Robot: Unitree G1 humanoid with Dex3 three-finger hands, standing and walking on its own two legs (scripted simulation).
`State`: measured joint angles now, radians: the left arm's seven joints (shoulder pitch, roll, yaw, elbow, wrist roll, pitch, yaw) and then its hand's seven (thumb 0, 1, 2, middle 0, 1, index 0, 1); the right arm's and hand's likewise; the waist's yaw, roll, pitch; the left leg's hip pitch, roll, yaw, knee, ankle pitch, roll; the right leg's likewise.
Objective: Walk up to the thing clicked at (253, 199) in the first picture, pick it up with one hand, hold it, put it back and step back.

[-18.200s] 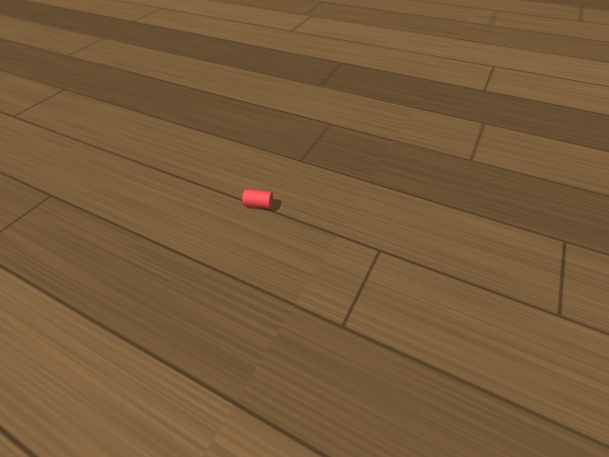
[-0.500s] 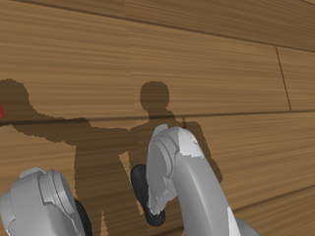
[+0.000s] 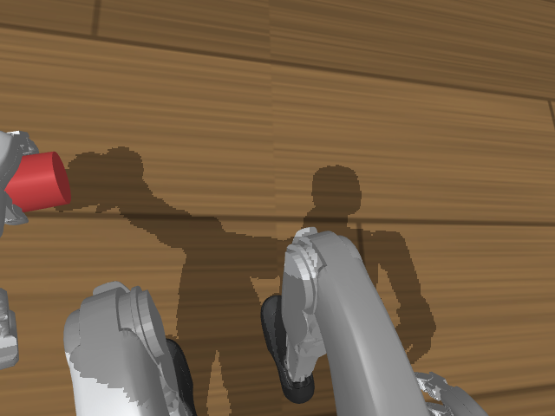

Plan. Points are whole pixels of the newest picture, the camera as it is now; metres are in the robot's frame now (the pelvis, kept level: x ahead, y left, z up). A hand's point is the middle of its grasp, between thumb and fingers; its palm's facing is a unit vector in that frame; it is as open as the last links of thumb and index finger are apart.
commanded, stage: lift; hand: left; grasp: from above
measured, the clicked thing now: (12, 186) +0.49 +0.29 -0.18
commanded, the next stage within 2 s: hold in 1.72 s
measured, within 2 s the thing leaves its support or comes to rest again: neither
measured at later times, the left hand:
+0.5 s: hand out of the picture +0.44 +0.31 -0.05, palm faces -0.44 -0.06 -0.90, open 10.5 cm
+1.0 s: hand out of the picture +0.36 +0.28 +0.16, palm faces -0.43 -0.11 -0.89, open 10.5 cm
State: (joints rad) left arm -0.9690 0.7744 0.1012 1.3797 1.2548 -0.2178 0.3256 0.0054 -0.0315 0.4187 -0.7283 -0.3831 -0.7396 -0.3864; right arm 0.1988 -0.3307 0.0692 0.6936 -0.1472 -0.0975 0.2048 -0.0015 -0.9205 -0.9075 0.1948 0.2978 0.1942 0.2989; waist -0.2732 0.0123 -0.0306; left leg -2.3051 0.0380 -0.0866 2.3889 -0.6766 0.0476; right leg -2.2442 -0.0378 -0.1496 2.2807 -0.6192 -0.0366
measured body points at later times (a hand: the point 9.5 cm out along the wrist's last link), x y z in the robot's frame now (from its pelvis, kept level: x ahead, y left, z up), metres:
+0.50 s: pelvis +0.00 +0.01 +0.07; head +0.20 +0.06 +0.46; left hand +0.46 +0.31 +0.01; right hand +0.08 -0.27 -0.05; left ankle +0.08 +0.11 -0.30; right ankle +0.11 -0.11 -0.30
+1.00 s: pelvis +0.01 +0.00 +0.24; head +0.13 +0.03 +0.67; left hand +0.37 +0.29 +0.21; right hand +0.14 -0.25 +0.12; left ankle +0.08 +0.11 -0.30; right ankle +0.11 -0.11 -0.30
